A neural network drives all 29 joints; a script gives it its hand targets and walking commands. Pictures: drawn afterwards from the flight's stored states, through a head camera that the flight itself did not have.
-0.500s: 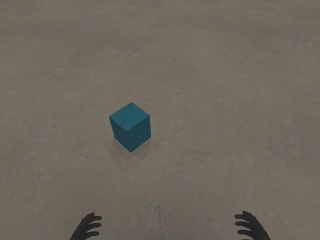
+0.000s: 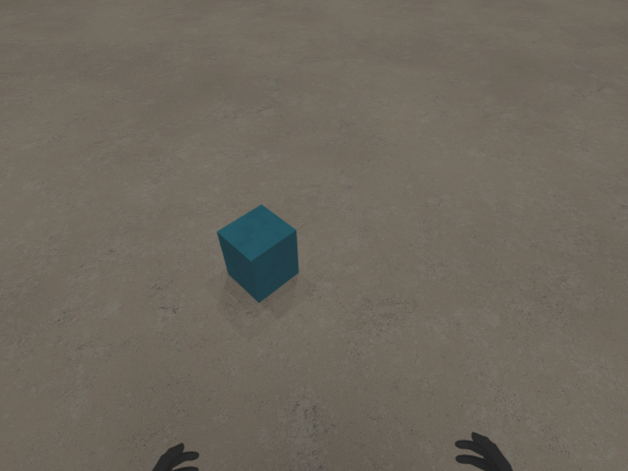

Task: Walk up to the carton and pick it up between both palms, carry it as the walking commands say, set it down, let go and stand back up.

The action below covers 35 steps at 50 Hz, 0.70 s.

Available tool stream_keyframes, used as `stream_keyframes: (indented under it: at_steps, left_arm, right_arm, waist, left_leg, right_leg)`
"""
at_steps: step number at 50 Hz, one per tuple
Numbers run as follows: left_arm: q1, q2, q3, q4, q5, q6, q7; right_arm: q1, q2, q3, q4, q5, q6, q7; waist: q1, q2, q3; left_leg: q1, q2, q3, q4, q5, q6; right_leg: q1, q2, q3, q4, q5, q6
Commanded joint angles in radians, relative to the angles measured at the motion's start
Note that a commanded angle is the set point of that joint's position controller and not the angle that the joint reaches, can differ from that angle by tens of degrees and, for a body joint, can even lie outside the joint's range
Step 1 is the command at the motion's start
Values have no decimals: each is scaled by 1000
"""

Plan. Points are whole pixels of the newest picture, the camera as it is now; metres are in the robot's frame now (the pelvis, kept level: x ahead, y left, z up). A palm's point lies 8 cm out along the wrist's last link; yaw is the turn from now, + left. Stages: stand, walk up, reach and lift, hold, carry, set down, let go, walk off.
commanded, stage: stand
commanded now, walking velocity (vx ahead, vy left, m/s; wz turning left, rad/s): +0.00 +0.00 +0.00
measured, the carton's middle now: (260, 253) +1.02 +0.23 -0.63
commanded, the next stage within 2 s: walk up in 0.72 s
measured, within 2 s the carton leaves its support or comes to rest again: neither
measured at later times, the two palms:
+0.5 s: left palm out of the picture +0.10 +0.21 -0.10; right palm out of the picture +0.10 -0.23 -0.10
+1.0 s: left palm out of the picture +0.07 +0.23 -0.11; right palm out of the picture +0.08 -0.24 -0.11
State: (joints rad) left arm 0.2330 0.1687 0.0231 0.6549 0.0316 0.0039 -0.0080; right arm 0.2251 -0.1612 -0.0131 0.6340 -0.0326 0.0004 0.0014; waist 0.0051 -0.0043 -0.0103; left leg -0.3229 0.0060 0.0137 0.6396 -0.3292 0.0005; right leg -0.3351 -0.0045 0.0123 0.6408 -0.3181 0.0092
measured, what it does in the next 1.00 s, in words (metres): stands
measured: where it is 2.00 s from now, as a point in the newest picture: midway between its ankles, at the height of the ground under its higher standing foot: (289, 438)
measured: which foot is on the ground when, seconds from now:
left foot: down 0.00-0.94, up 0.96-1.00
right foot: down 0.00-1.00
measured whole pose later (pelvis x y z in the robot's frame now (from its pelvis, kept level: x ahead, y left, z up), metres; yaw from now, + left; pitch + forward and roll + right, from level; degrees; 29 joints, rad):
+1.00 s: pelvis +0.00 -0.01 +0.01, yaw +3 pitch +0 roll +0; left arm 0.31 0.17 0.04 0.75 0.05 -0.03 0.00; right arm 0.34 -0.18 -0.04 0.76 -0.05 -0.02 0.02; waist 0.00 0.00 -0.03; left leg -0.36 0.00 -0.01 0.74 -0.48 0.01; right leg -0.30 -0.01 -0.04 0.61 -0.40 -0.04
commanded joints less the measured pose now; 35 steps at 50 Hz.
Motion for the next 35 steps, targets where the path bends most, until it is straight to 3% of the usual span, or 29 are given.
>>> stream_keyframes:
  at_steps: [1, 5, 8, 9, 10, 12, 17, 19, 22, 24, 25, 28, 31, 34, 35]
  left_arm:
    - [-26, 80, 28, -77, 5, -20, 4]
    - [-23, 75, 29, -64, 0, -21, 1]
    - [-26, 87, 32, -68, 0, -25, -8]
    - [-9, 68, 30, -50, 3, -20, -5]
    - [-33, 58, 23, -62, 0, -20, -5]
    - [-25, 86, 35, -54, 1, -22, -1]
    - [-2, 51, 26, -32, -3, -19, -10]
    - [11, 67, 33, -29, 1, -22, -3]
    - [-3, 45, 31, -17, -1, -24, 0]
    - [29, 58, 36, -9, 2, -24, 4]
    - [18, 69, 37, -7, -1, -24, 3]
    - [-7, 59, 37, -12, -2, -24, -1]
    - [38, 71, 42, 10, 0, -23, 8]
    - [-8, 84, 47, 4, 4, -25, 9]
    - [11, 62, 44, 3, 0, -20, 11]
  right_arm:
    - [-31, -92, -28, -72, 2, -17, -3]
    - [3, -84, -35, -58, -1, -17, -3]
    - [-43, -87, -33, -62, 6, -18, 5]
    - [-26, -92, -35, -58, 5, -17, 7]
    - [0, -94, -36, -48, 2, -16, 6]
    - [-9, -67, -33, -44, 3, -17, 4]
    - [10, -80, -36, -25, -1, -14, 2]
    - [22, -72, -35, -18, 7, -15, 2]
    - [23, -91, -46, -11, 6, -17, -2]
    - [20, -72, -36, -9, 7, -17, -2]
    - [28, -66, -37, -12, 9, -17, -2]
    - [38, -83, -41, 5, 2, -20, -7]
    - [40, -62, -41, 11, 5, -16, -10]
    - [44, -59, -38, 22, 2, -20, -12]
    - [76, -62, -37, 35, 2, -19, -12]
  waist:
    - [1, -3, -24]
    - [-17, 9, -31]
    - [6, 35, -20]
    - [-5, 4, -36]
    - [-12, 10, -40]
    - [1, -13, -17]
    - [-5, 7, -19]
    - [2, 7, -32]
    - [-13, -37, -7]
    - [-2, -4, -43]
    - [-8, -25, -31]
    - [-13, 41, 4]
    - [-3, -7, -15]
    - [-15, -26, -24]
    - [-12, -3, -9]
  left_leg:
    - [-6, 44, -31, -109, 138, 13]
    - [9, 41, -42, -128, 105, 11]
    - [-3, 50, -51, -146, 63, 11]
    - [-2, 42, -44, -123, 66, 13]
    - [-2, 34, -25, -120, 61, 4]
    - [-2, 36, -24, -123, 69, 5]
    - [-12, 38, -40, -134, 69, 12]
    - [24, 40, -28, -124, 88, 6]
    - [7, 53, -52, -141, 74, 14]
    - [29, 48, -40, -123, 98, 12]
    - [17, 45, -40, -133, 90, 17]
    - [1, 59, -58, -170, 63, 14]
    - [21, 54, -46, -136, 109, 14]
    - [6, 42, -37, -143, 101, 11]
    - [12, 46, -44, -149, 95, 14]
  right_leg:
    - [22, -38, 22, -103, 117, -9]
    - [18, -38, 28, -116, 112, -16]
    - [9, -30, 16, -115, 78, -12]
    - [29, -32, 26, -116, 84, -14]
    - [17, -45, 33, -136, 55, -15]
    - [6, -38, 37, -148, 46, -17]
    - [35, -31, 21, -127, 101, -16]
    - [1, -45, 51, -153, 50, -26]
    - [0, -39, 35, -154, 68, -22]
    - [18, -41, 40, -146, 93, -22]
    - [11, -42, 47, -150, 95, -23]
    - [-5, -41, 39, -150, 52, -29]
    - [4, -42, 46, -166, 85, -28]
    - [36, -44, 41, -157, 65, -21]
    - [8, -46, 58, -174, 46, -33]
